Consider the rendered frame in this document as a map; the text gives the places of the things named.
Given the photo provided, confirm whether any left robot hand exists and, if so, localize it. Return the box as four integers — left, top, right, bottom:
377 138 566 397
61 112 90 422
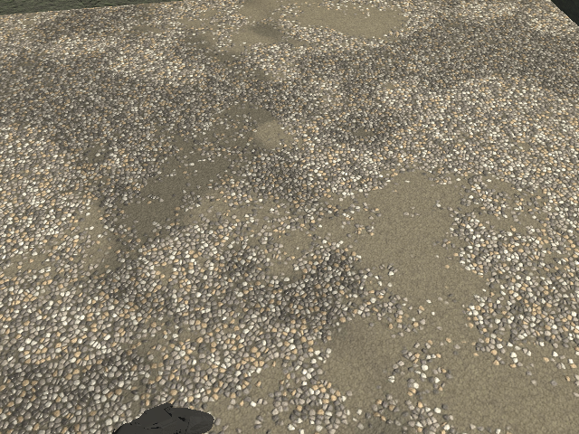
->
112 402 214 434

